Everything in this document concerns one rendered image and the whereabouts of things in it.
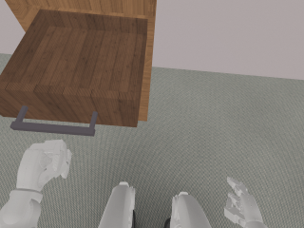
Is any robot right shin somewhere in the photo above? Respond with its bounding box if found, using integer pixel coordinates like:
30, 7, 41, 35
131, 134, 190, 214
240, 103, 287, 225
170, 191, 188, 228

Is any handle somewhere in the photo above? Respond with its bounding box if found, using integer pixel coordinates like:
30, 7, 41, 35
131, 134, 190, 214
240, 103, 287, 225
10, 105, 98, 137

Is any right robot hand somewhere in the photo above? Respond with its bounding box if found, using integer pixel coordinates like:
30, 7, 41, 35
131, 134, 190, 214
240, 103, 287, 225
224, 177, 263, 228

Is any robot left shin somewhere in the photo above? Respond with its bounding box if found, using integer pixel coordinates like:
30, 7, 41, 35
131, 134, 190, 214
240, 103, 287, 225
111, 181, 133, 228

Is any robot shin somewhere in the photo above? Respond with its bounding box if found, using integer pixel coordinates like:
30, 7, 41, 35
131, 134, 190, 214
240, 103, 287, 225
111, 181, 133, 228
170, 191, 188, 228

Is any cabinet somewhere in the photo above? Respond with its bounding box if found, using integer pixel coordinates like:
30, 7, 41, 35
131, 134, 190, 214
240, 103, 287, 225
5, 0, 157, 122

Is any left robot hand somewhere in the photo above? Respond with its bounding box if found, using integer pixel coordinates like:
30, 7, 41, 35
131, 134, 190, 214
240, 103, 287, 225
16, 140, 72, 192

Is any drawer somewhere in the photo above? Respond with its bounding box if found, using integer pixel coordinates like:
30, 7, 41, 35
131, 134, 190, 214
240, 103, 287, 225
0, 9, 148, 127

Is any robot left forearm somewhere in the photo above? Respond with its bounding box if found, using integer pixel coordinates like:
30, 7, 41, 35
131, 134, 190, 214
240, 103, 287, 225
0, 188, 43, 228

